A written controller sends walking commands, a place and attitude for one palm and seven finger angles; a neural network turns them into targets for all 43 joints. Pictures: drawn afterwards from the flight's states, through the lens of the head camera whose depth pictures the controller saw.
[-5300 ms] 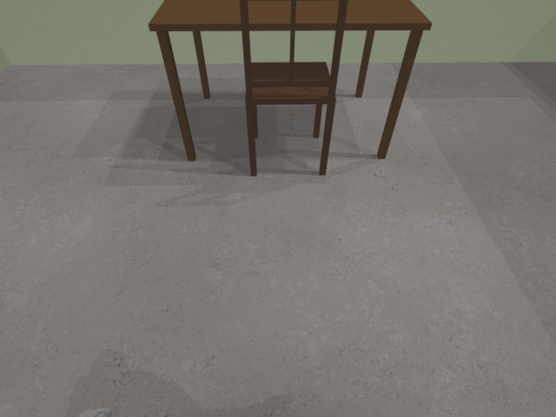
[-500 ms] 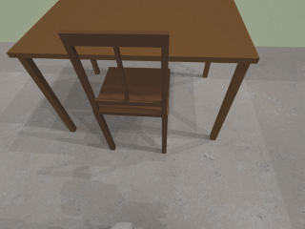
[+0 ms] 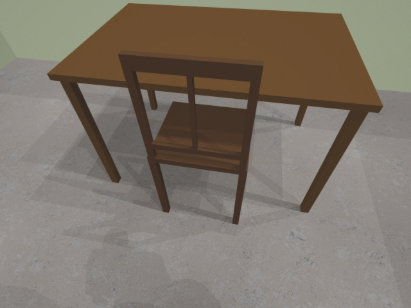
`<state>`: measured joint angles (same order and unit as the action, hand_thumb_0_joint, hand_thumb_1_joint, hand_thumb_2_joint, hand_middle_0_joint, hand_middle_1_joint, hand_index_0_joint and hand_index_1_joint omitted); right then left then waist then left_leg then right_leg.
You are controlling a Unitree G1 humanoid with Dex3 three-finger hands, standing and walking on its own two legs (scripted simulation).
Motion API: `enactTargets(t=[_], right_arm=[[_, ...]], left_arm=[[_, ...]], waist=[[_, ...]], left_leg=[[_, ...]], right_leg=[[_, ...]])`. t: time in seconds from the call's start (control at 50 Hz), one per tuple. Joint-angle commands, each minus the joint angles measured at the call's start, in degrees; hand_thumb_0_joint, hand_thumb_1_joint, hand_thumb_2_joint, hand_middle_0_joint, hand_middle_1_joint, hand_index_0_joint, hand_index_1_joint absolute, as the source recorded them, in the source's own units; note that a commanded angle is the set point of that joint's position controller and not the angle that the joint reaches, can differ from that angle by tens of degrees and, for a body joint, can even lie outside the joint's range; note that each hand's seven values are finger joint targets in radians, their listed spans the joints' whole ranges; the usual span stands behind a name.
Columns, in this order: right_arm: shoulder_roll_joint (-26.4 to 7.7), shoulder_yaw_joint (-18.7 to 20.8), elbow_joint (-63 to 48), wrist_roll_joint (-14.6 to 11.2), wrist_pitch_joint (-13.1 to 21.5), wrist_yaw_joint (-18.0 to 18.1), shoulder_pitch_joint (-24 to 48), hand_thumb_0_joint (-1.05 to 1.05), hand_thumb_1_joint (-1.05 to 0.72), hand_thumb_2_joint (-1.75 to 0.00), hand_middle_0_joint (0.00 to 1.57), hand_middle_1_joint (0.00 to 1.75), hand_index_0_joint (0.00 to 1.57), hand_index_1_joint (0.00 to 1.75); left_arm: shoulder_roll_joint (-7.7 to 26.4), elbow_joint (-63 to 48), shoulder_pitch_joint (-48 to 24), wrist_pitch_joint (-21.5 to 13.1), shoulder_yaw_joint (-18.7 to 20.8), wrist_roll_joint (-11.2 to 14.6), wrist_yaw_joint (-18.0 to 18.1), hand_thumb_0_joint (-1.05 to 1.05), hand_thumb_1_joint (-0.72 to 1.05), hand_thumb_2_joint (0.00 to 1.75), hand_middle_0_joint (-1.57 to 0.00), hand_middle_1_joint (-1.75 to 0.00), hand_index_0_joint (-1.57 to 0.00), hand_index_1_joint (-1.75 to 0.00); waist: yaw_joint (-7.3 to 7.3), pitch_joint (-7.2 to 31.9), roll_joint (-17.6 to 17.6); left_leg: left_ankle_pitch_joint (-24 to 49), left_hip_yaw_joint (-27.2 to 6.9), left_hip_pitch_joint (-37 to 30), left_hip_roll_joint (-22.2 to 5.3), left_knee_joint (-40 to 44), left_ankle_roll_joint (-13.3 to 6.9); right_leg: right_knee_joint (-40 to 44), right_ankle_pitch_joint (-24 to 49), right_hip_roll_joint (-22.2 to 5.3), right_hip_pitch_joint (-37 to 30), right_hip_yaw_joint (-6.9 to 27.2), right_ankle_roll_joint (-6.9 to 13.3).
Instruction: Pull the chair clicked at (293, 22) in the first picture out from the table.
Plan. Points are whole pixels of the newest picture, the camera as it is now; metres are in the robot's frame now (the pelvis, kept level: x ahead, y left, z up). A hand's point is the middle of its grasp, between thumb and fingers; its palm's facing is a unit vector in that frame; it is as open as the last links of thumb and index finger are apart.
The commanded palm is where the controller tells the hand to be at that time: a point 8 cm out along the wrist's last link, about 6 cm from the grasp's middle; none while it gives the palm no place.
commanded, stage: take the last steps up to it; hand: left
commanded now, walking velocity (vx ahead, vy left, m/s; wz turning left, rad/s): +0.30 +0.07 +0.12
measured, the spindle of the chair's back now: (193, 116) +0.70 +0.09 -0.06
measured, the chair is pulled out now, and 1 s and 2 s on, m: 0.00 0.00 0.00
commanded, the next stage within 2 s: come to a stop and stand still in 0.66 s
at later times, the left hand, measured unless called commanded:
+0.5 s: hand out of the picture +0.05 +0.21 -0.18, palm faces +0.17 -0.97 -0.15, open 7.4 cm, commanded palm none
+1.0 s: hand (126, 229) +0.34 +0.25 -0.16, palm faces +0.03 -0.98 -0.22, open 7.3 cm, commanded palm none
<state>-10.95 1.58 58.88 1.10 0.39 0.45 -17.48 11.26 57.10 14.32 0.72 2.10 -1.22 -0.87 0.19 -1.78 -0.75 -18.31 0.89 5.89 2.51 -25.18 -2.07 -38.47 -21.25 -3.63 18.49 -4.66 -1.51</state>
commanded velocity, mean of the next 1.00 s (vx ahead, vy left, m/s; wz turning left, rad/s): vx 0.11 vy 0.03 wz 0.01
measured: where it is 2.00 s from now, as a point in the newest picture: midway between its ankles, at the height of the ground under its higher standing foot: outside the picture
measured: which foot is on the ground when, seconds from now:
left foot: down 0.00-0.02, up 0.04-0.46, down 0.48-1.00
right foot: up 0.00-0.00, down 0.02-0.50, up 0.52-0.86, down 0.88-1.00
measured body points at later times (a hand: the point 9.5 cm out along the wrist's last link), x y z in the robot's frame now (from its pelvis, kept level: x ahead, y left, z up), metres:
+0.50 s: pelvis +0.15 +0.06 -0.01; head +0.18 +0.07 +0.43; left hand +0.04 +0.26 -0.17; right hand +0.25 -0.17 -0.16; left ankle +0.21 +0.17 -0.74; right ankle +0.03 -0.10 -0.73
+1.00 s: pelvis +0.26 +0.08 +0.00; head +0.27 +0.06 +0.45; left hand +0.34 +0.30 -0.15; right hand +0.26 -0.13 -0.17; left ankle +0.21 +0.17 -0.73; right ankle +0.30 -0.02 -0.74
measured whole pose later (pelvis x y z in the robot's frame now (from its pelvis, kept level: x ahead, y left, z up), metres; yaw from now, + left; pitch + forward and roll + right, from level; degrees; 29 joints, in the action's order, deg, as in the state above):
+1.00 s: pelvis +0.26 +0.08 +0.00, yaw +2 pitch -2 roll +0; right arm -7.7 1.2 63.1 -0.3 -0.5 1.8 -16.1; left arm 7.5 60.0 9.5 -1.3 0.4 -0.5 2.2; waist -2.0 -2.0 -2.0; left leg -21.8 6.3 8.0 -0.2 -30.7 0.8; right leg -31.9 -14.0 -1.1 16.5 -5.5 2.5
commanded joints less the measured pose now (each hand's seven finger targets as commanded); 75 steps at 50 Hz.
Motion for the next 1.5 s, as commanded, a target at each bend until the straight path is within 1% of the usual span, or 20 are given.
enactTargets(t=[0.0, 0.02, 0.04, 0.14, 0.36, 0.42, 0.44, 0.46, 0.48, 0.5, 0.6, 0.8, 0.84, 0.9, 0.98, 1.16, 1.18, 1.2, 1.32, 1.48], right_arm=[[-3.84, 1.22, -3.39, -0.86, 1.64, -0.09, 0.83, 0.0, -0.9, -0.9, 0.2, 0.3, 0.2, 0.3], [-4.38, 1.39, -6.08, -0.21, 1.65, -0.56, 3.46, 0.0, -0.9, -0.9, 0.2, 0.3, 0.2, 0.3], [-6.55, 2.11, -5.86, 0.33, 1.32, -0.86, 5.19, 0.0, -0.9, -0.9, 0.2, 0.3, 0.2, 0.3], [-2.38, 2.1, -1.18, 0.56, -0.01, -1.97, -0.68, 0.0, -0.9, -0.9, 0.2, 0.3, 0.2, 0.3], [-0.9, 1.36, -4.93, -0.01, 1.42, -3.05, 9.21, 0.0, -0.9, -0.9, 0.2, 0.3, 0.2, 0.3], [-2.82, 1.78, -2.58, 0.22, 2.33, -2.25, 1.02, 0.0, -0.9, -0.9, 0.2, 0.3, 0.2, 0.3], [-5.69, 2.37, -0.43, 0.63, 2.78, -1.59, -6.03, 0.0, -0.9, -0.9, 0.2, 0.3, 0.2, 0.3], [-12.05, 3.65, 0.21, 1.45, 3.18, -0.7, -10.84, 0.0, -0.9, -0.9, 0.2, 0.3, 0.2, 0.3], [-15.23, 4.11, 0.24, 0.57, 2.5, -0.03, -13.86, 0.0, -0.9, -0.9, 0.2, 0.3, 0.2, 0.3], [-13.91, 3.92, 0.79, 0.32, 2.49, 0.84, -11.22, 0.0, -0.9, -0.9, 0.2, 0.3, 0.2, 0.3], [-3.71, 1.13, -1.88, 0.12, 4.2, 1.15, 0.36, 0.0, -0.9, -0.9, 0.2, 0.3, 0.2, 0.3], [-4.39, 0.45, -0.35, 0.39, 2.62, 1.44, 0.69, 0.0, -0.9, -0.9, 0.2, 0.3, 0.2, 0.3], [-3.64, 0.18, 0.71, -0.23, 2.33, 1.61, 0.72, 0.0, -0.9, -0.9, 0.2, 0.3, 0.2, 0.3], [-0.4, 0.2, 2.16, -1.42, 0.28, 1.53, -3.62, 0.0, -0.9, -0.9, 0.2, 0.3, 0.2, 0.3], [-0.11, 0.85, 3.51, -1.41, -1.52, 1.86, -4.05, 0.0, -0.9, -0.9, 0.2, 0.3, 0.2, 0.3], [-2.86, 1.36, 0.86, -0.27, -0.94, 2.13, -0.02, 0.0, -0.9, -0.9, 0.2, 0.3, 0.2, 0.3], [-7.71, 1.88, -1.26, 1.15, -0.78, 2.4, 2.43, 0.0, -0.9, -0.9, 0.2, 0.3, 0.2, 0.3], [-6.09, 2.39, -2.2, -0.17, 0.99, 1.8, 5.5, 0.0, -0.9, -0.9, 0.2, 0.3, 0.2, 0.3], [-3.8, 1.55, -1.77, 0.03, -0.55, 0.13, 4.34, 0.0, -0.9, -0.9, 0.2, 0.3, 0.2, 0.3], [-5.09, 0.9, -1.47, -0.02, -0.32, -0.33, 2.83, 0.0, -0.9, -0.9, 0.2, 0.3, 0.2, 0.3]], left_arm=[[9.84, 0.45, 13.63, -3.33, 2.33, -1.06, 1.04, 0.0, 0.9, 0.9, -0.2, -0.3, -0.2, -0.3], [13.65, 0.53, 17.83, -3.12, 3.07, -0.42, 1.3, 0.0, 0.9, 0.9, -0.2, -0.3, -0.2, -0.3], [13.18, 0.69, 16.47, -3.65, 3.15, 0.16, 1.54, 0.0, 0.9, 0.9, -0.2, -0.3, -0.2, -0.3], [4.28, -0.82, 6.7, -4.99, 1.11, -0.01, 1.88, 0.0, 0.9, 0.9, -0.2, -0.3, -0.2, -0.3], [6.44, 4.14, 11.18, -5.28, 1.61, -0.46, 2.28, 0.0, 0.9, 0.9, -0.2, -0.3, -0.2, -0.3], [7.12, 4.17, 8.58, -4.36, 2.23, -0.3, 2.28, 0.0, 0.9, 0.9, -0.2, -0.3, -0.2, -0.3], [5.38, 4.35, 9.5, -4.14, 1.95, -0.09, 2.11, 0.0, 0.9, 0.9, -0.2, -0.3, -0.2, -0.3], [2.24, 4.06, 13.45, -3.75, 1.55, 0.65, 1.79, 0.0, 0.9, 0.9, -0.2, -0.3, -0.2, -0.3], [0.78, 2.14, 12.44, -3.68, 0.93, 0.55, 1.87, 0.0, 0.9, 0.9, -0.2, -0.3, -0.2, -0.3], [0.63, 2.01, 9.7, -3.48, 0.8, 0.64, 2.29, 0.0, 0.9, 0.9, -0.2, -0.3, -0.2, -0.3], [-0.21, 3.83, 7.66, -2.35, 1.07, -0.07, 1.38, 0.0, 0.9, 0.9, -0.2, -0.3, -0.2, -0.3], [-0.74, 1.13, 2.21, -1.45, -0.25, -0.1, 2.32, 0.0, 0.9, 0.9, -0.2, -0.3, -0.2, -0.3], [1.19, 3.08, 6.55, -2.12, -0.28, -0.15, 2.87, 0.0, 0.9, 0.9, -0.2, -0.3, -0.2, -0.3], [7.2, 3.06, 3.84, -2.73, 0.08, 0.47, 3.49, 0.0, 0.9, 0.9, -0.2, -0.3, -0.2, -0.3], [6.38, 2.19, -0.22, -1.35, 0.55, 0.61, 4.08, 0.0, 0.9, 0.9, -0.2, -0.3, -0.2, -0.3], [1.71, 1.11, -0.8, 1.34, 0.74, 0.1, 3.58, 0.0, 0.9, 0.9, -0.2, -0.3, -0.2, -0.3], [9.34, -3.13, 0.9, 0.53, -0.8, 0.42, 5.18, 0.0, 0.9, 0.9, -0.2, -0.3, -0.2, -0.3], [4.2, -2.11, 3.77, 0.87, -1.13, 0.22, 4.65, 0.0, 0.9, 0.9, -0.2, -0.3, -0.2, -0.3], [6.47, -4.08, 2.22, -1.2, -1.45, 0.22, 4.11, 0.0, 0.9, 0.9, -0.2, -0.3, -0.2, -0.3], [6.47, -2.54, 2.28, -1.95, -1.78, 0.26, 3.65, 0.0, 0.9, 0.9, -0.2, -0.3, -0.2, -0.3]], waist=[[6.16, -0.26, 12.74], [7.7, -0.35, 16.56], [6.85, -2.71, 17.06], [-0.43, -6.0, 7.32], [1.8, -4.15, 9.77], [-2.35, -1.72, 8.16], [-4.78, 2.98, 2.13], [-4.9, 9.04, -12.01], [-5.24, 9.95, -15.6], [-5.18, 10.58, -14.16], [1.06, 1.83, -4.65], [1.41, -0.29, -2.76], [2.98, 2.59, 1.49], [-0.96, 3.25, 9.52], [-1.11, 3.97, 7.6], [1.17, -0.78, -5.37], [1.38, -3.88, -4.66], [2.62, -0.84, -1.5], [-0.89, -0.72, 3.9], [-1.23, -0.96, 0.6]], left_leg=[[-9.84, -1.13, 26.56, -1.95, -16.49, -1.94], [-16.03, -0.32, 32.78, -0.44, -28.99, -0.82], [-10.95, -4.24, 33.4, -3.1, -36.19, -0.85], [6.27, -1.54, 27.94, -7.17, -37.43, 1.5], [7.19, 3.9, 22.68, -6.44, -13.92, 1.18], [8.5, 5.02, 6.32, -3.78, -5.18, -0.03], [9.78, 3.91, -2.76, -4.5, -1.75, -0.09], [15.96, -12.28, -13.75, -17.6, 0.56, -4.04], [21.2, -23.81, -14.05, -25.02, 6.41, -8.26], [19.92, -22.91, -12.78, -26.07, 8.12, -9.88], [28.93, -5.34, 4.95, -18.11, 10.99, -8.42], [38.13, -1.65, 5.25, -16.85, 5.4, -7.17], [33.65, 0.86, 3.31, -13.08, -1.56, -2.25], [2.85, 1.91, 8.85, -6.1, -3.54, 3.76], [-1.84, 2.06, 5.38, -6.11, -3.9, 4.17], [23.29, -3.71, 6.59, -14.81, 6.69, -2.71], [22.25, -4.75, 7.55, -9.59, 7.98, -2.97], [16.58, -6.21, 9.97, -15.31, 4.28, -2.47], [-1.61, -0.24, 9.87, -5.31, -0.71, 0.12], [-0.07, -1.62, 6.09, -6.92, 4.72, -0.54]], right_leg=[[21.19, -5.84, -12.9, -25.1, 17.71, 4.97], [30.07, -12.86, -23.64, -24.06, 33.92, 10.42], [33.24, -17.82, -23.6, -17.65, 37.2, 11.17], [31.35, 3.73, -13.45, -6.59, 9.75, 7.47], [25.63, 24.46, -13.22, -14.02, 2.11, 8.49], [15.31, 23.82, -11.02, -8.71, -0.33, 6.77], [3.74, 22.18, -8.12, -7.66, -1.82, 5.82], [-12.22, 2.54, -0.97, 3.35, -5.38, 3.59], [-25.57, -15.27, 3.53, 10.35, -1.86, 3.27], [-32.68, -13.8, 1.55, 14.42, 3.14, 3.95], [-27.73, -0.04, -3.0, 9.1, 3.34, 2.16], [2.09, 6.89, 0.18, -2.9, 1.35, 1.78], [14.62, 23.1, -1.12, -10.17, 2.28, 1.22], [11.76, 60.94, -14.29, -13.74, 14.1, 10.01], [13.34, 52.04, -13.5, -10.55, 12.45, 11.99], [3.96, 7.35, -0.27, -3.98, 3.08, 2.93], [1.91, 6.43, 3.61, -3.06, 3.43, 3.99], [3.18, 6.3, 0.02, -1.65, 4.09, 3.69], [17.28, -2.96, -5.4, 1.03, 13.81, 6.46], [18.27, 1.45, -2.68, 0.5, 10.28, 3.94]])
